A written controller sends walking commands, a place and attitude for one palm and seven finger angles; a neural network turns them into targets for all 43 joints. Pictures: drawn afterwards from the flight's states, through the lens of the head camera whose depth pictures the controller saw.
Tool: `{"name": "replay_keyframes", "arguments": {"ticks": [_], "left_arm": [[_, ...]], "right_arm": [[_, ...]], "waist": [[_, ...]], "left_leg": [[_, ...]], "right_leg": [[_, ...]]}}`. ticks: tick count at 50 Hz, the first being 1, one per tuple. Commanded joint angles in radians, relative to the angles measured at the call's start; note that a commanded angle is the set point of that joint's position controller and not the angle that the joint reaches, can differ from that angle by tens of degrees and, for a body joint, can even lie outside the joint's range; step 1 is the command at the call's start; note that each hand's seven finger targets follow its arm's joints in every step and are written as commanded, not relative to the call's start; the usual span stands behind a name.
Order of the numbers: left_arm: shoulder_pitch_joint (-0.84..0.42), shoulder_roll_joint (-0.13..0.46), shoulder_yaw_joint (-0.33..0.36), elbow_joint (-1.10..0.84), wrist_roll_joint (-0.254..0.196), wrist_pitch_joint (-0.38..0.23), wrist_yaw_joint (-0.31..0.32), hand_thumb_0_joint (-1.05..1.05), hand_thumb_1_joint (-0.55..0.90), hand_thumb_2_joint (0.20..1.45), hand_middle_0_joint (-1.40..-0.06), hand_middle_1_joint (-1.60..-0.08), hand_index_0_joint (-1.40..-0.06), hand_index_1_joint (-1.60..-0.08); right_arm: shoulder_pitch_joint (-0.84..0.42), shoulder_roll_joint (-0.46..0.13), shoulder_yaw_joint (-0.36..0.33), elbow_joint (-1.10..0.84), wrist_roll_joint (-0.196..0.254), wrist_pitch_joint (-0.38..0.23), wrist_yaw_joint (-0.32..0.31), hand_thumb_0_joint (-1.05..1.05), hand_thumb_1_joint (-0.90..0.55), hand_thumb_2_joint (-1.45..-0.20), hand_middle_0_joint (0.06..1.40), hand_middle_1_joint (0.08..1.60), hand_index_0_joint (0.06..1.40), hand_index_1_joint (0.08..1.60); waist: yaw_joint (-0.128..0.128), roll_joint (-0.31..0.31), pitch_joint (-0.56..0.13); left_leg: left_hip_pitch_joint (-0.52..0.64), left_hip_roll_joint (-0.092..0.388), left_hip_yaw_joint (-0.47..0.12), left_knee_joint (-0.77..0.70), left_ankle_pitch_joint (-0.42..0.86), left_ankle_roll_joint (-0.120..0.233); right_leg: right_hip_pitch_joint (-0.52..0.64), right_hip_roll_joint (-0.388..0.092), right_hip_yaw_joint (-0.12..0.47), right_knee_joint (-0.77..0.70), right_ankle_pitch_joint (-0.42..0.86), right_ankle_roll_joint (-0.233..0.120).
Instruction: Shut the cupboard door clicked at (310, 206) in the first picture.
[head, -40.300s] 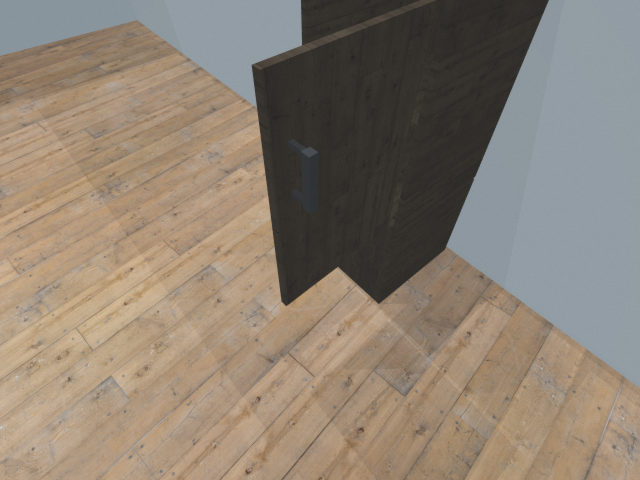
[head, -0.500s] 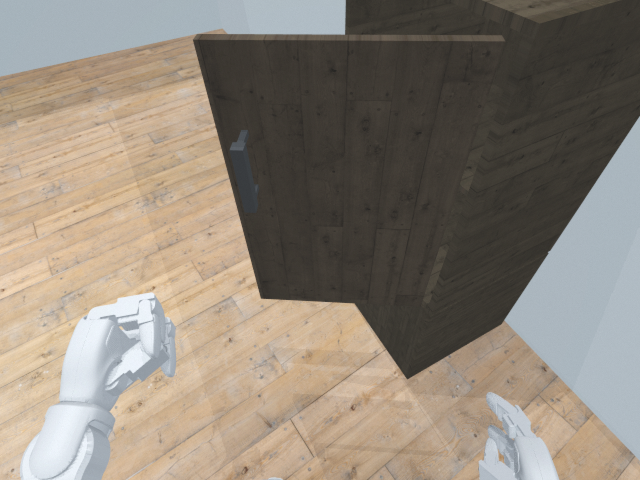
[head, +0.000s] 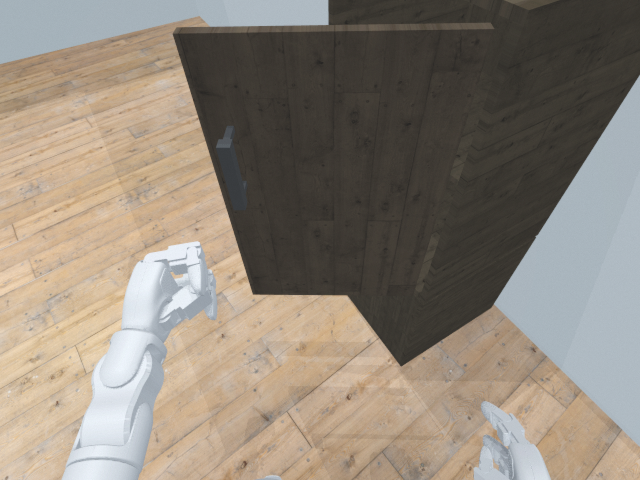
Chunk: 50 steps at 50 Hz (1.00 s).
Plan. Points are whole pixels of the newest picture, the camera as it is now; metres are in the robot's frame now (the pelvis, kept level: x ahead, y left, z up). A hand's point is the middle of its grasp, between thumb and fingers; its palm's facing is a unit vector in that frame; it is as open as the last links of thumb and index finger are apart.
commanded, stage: bring the fist close to the handle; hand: left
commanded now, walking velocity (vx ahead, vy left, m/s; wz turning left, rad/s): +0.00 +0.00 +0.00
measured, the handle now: (235, 169) +0.53 +0.16 +0.09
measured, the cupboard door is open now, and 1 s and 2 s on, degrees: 58 58 46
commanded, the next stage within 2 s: push the door shut along its arc in 0.96 s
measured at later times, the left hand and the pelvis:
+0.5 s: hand (247, 221) +0.41 +0.12 +0.10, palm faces +0.01 -1.00 -0.02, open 3.1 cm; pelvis +0.00 +0.00 +0.00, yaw -1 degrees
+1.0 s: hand (250, 211) +0.43 +0.12 +0.10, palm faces +0.02 -1.00 -0.01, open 3.1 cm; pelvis -0.01 -0.01 +0.00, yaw -1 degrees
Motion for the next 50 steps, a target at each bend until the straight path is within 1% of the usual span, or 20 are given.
{"name": "replay_keyframes", "arguments": {"ticks": [1, 5, 9, 11, 12, 15, 18, 24, 25, 28, 30, 32, 33, 35, 37, 39, 40, 45, 49, 50], "left_arm": [[-0.299, 0.129, 0.084, -0.173, 0.017, -0.103, 0.062, 0.000, 0.900, 0.900, -1.300, -1.500, -1.300, -1.500], [-0.359, 0.103, 0.035, -0.084, 0.049, -0.099, 0.058, 0.000, 0.900, 0.900, -1.300, -1.500, -1.300, -1.500], [-0.471, 0.052, -0.019, -0.040, 0.045, -0.079, 0.055, 0.000, 0.900, 0.900, -1.300, -1.500, -1.300, -1.500], [-0.532, 0.093, 0.029, -0.008, 0.043, -0.082, 0.074, 0.000, 0.900, 0.900, -1.300, -1.500, -1.300, -1.500], [-0.573, 0.080, 0.018, -0.006, 0.047, -0.088, 0.083, 0.000, 0.900, 0.900, -1.300, -1.500, -1.300, -1.500], [-0.697, 0.115, 0.054, 0.023, 0.065, -0.118, 0.127, 0.000, 0.900, 0.900, -1.300, -1.500, -1.300, -1.500], [-0.793, 0.097, 0.036, 0.099, 0.091, -0.146, 0.152, 0.000, 0.900, 0.900, -1.300, -1.500, -1.300, -1.500], [-0.902, 0.114, 0.058, 0.351, 0.102, -0.138, 0.144, 0.000, 0.900, 0.900, -1.300, -1.500, -1.300, -1.500], [-0.896, 0.156, 0.106, 0.393, 0.100, -0.135, 0.145, 0.000, 0.900, 0.900, -1.300, -1.500, -1.300, -1.500], [-1.015, 0.124, 0.078, 0.436, 0.096, -0.155, 0.136, 0.000, 0.900, 0.900, -1.300, -1.500, -1.300, -1.500], [-0.979, 0.160, 0.120, 0.447, 0.099, -0.179, 0.135, 0.000, 0.900, 0.900, -1.300, -1.500, -1.300, -1.500], [-0.953, 0.179, 0.145, 0.440, 0.097, -0.209, 0.132, 0.000, 0.900, 0.900, -1.300, -1.500, -1.300, -1.500], [-0.939, 0.150, 0.115, 0.422, 0.100, -0.222, 0.126, 0.000, 0.900, 0.900, -1.300, -1.500, -1.300, -1.500], [-0.907, 0.183, 0.148, 0.433, 0.101, -0.233, 0.123, 0.000, 0.900, 0.900, -1.300, -1.500, -1.300, -1.500], [-0.916, 0.214, 0.161, 0.471, 0.105, -0.227, 0.118, 0.000, 0.900, 0.900, -1.300, -1.500, -1.300, -1.500], [-0.974, 0.195, 0.133, 0.475, 0.103, -0.223, 0.112, 0.000, 0.900, 0.900, -1.300, -1.500, -1.300, -1.500], [-1.001, 0.217, 0.145, 0.465, 0.105, -0.226, 0.112, 0.000, 0.900, 0.900, -1.300, -1.500, -1.300, -1.500], [-1.126, 0.189, 0.110, 0.413, 0.094, -0.272, 0.109, 0.000, 0.900, 0.900, -1.300, -1.500, -1.300, -1.500], [-1.055, 0.152, 0.093, 0.469, 0.090, -0.277, 0.101, 0.000, 0.900, 0.900, -1.300, -1.500, -1.300, -1.500], [-1.007, 0.198, 0.138, 0.522, 0.091, -0.264, 0.101, 0.000, 0.900, 0.900, -1.300, -1.500, -1.300, -1.500]], "right_arm": [[-0.057, -0.113, -0.053, -0.130, -0.008, -0.041, 0.014, 0.000, -0.900, -0.900, 0.200, 0.300, 0.200, 0.300], [-0.035, -0.124, -0.061, -0.117, -0.007, -0.019, 0.025, 0.000, -0.900, -0.900, 0.200, 0.300, 0.200, 0.300], [-0.021, -0.126, -0.064, -0.109, -0.001, -0.004, 0.026, 0.000, -0.900, -0.900, 0.200, 0.300, 0.200, 0.300], [-0.018, -0.133, -0.067, -0.098, -0.004, 0.008, 0.022, 0.000, -0.900, -0.900, 0.200, 0.300, 0.200, 0.300], [-0.019, -0.129, -0.066, -0.099, -0.004, 0.012, 0.021, 0.000, -0.900, -0.900, 0.200, 0.300, 0.200, 0.300], [-0.010, -0.128, -0.067, -0.078, -0.011, 0.022, 0.021, 0.000, -0.900, -0.900, 0.200, 0.300, 0.200, 0.300], [-0.002, -0.121, -0.067, -0.058, -0.015, 0.030, 0.028, 0.000, -0.900, -0.900, 0.200, 0.300, 0.200, 0.300], [0.046, -0.132, -0.073, -0.034, -0.019, 0.060, 0.036, 0.000, -0.900, -0.900, 0.200, 0.300, 0.200, 0.300], [0.060, -0.140, -0.076, -0.029, -0.021, 0.067, 0.035, 0.000, -0.900, -0.900, 0.200, 0.300, 0.200, 0.300], [0.072, -0.133, -0.078, -0.026, -0.020, 0.077, 0.038, 0.000, -0.900, -0.900, 0.200, 0.300, 0.200, 0.300], [0.090, -0.140, -0.084, -0.032, -0.025, 0.079, 0.045, 0.000, -0.900, -0.900, 0.200, 0.300, 0.200, 0.300], [0.098, -0.138, -0.088, -0.037, -0.028, 0.085, 0.051, 0.000, -0.900, -0.900, 0.200, 0.300, 0.200, 0.300], [0.098, -0.134, -0.088, -0.043, -0.027, 0.087, 0.055, 0.000, -0.900, -0.900, 0.200, 0.300, 0.200, 0.300], [0.111, -0.139, -0.092, -0.042, -0.029, 0.093, 0.059, 0.000, -0.900, -0.900, 0.200, 0.300, 0.200, 0.300], [0.111, -0.141, -0.091, -0.042, -0.024, 0.106, 0.057, 0.000, -0.900, -0.900, 0.200, 0.300, 0.200, 0.300], [0.106, -0.138, -0.090, -0.044, -0.018, 0.112, 0.052, 0.000, -0.900, -0.900, 0.200, 0.300, 0.200, 0.300], [0.106, -0.141, -0.091, -0.043, -0.019, 0.115, 0.047, 0.000, -0.900, -0.900, 0.200, 0.300, 0.200, 0.300], [0.106, -0.135, -0.093, -0.029, -0.019, 0.103, 0.039, 0.000, -0.900, -0.900, 0.200, 0.300, 0.200, 0.300], [0.115, -0.137, -0.095, -0.017, -0.020, 0.094, 0.047, 0.000, -0.900, -0.900, 0.200, 0.300, 0.200, 0.300], [0.127, -0.143, -0.095, -0.013, -0.021, 0.099, 0.046, 0.000, -0.900, -0.900, 0.200, 0.300, 0.200, 0.300]], "waist": [[0.021, -0.041, -0.255], [0.008, -0.026, -0.246], [-0.015, -0.041, -0.253], [-0.017, -0.082, -0.253], [-0.020, -0.086, -0.267], [-0.021, -0.057, -0.298], [-0.034, -0.014, -0.322], [-0.050, -0.062, -0.326], [-0.039, -0.099, -0.338], [-0.062, -0.071, -0.359], [-0.037, -0.051, -0.397], [-0.025, -0.071, -0.432], [-0.025, -0.052, -0.435], [-0.016, -0.065, -0.423], [-0.031, -0.110, -0.355], [-0.051, -0.131, -0.307], [-0.050, -0.101, -0.310], [-0.070, -0.007, -0.393], [-0.065, -0.034, -0.414], [-0.049, -0.069, -0.396]], "left_leg": [[0.143, -0.019, -0.040, -0.109, 0.209, 0.010], [0.150, -0.014, -0.038, -0.108, 0.219, 0.009], [0.171, -0.011, -0.045, -0.108, 0.206, 0.007], [0.157, -0.010, -0.049, -0.109, 0.203, 0.008], [0.163, -0.010, -0.047, -0.109, 0.201, 0.008], [0.177, -0.008, -0.049, -0.104, 0.207, 0.006], [0.187, -0.006, -0.051, -0.092, 0.208, 0.002], [0.120, -0.014, -0.039, -0.076, 0.197, 0.006], [0.103, -0.015, -0.040, -0.073, 0.208, 0.008], [0.104, -0.017, -0.030, -0.060, 0.215, 0.009], [0.113, -0.017, -0.032, -0.054, 0.233, 0.008], [0.109, -0.019, -0.024, -0.048, 0.263, 0.011], [0.110, -0.020, -0.017, -0.048, 0.274, 0.011], [0.094, -0.020, -0.013, -0.047, 0.275, 0.014], [0.036, -0.021, -0.003, -0.059, 0.204, 0.019], [0.013, -0.024, 0.000, -0.069, 0.138, 0.023], [0.024, -0.025, -0.001, -0.072, 0.127, 0.025], [0.112, -0.020, -0.016, -0.057, 0.135, 0.023], [0.116, -0.018, -0.019, -0.053, 0.159, 0.018], [0.086, -0.018, -0.022, -0.058, 0.159, 0.019]], "right_leg": [[0.105, 0.019, 0.029, -0.101, 0.277, 0.001], [0.085, 0.023, 0.027, -0.103, 0.287, -0.003], [0.061, 0.026, 0.020, -0.112, 0.282, 0.000], [0.069, 0.026, 0.023, -0.115, 0.282, 0.000], [0.066, 0.025, 0.021, -0.111, 0.278, 0.001], [0.054, 0.027, 0.024, -0.100, 0.274, 0.000], [0.023, 0.028, 0.026, -0.084, 0.269, -0.003], [0.030, 0.029, 0.037, -0.087, 0.297, 0.002], [0.056, 0.030, 0.039, -0.088, 0.314, 0.002], [0.041, 0.029, 0.046, -0.085, 0.337, 0.005], [0.052, 0.034, 0.044, -0.074, 0.346, -0.001], [0.088, 0.032, 0.051, -0.067, 0.389, 0.000], [0.093, 0.031, 0.053, -0.064, 0.407, 0.000], [0.104, 0.034, 0.056, -0.068, 0.417, 0.001], [0.097, 0.029, 0.069, -0.093, 0.365, 0.010], [0.080, 0.027, 0.081, -0.122, 0.290, 0.017], [0.074, 0.028, 0.086, -0.128, 0.268, 0.015], [0.034, 0.036, 0.077, -0.111, 0.257, 0.007], [0.032, 0.038, 0.064, -0.097, 0.284, 0.008], [0.048, 0.040, 0.063, -0.097, 0.286, 0.007]]}}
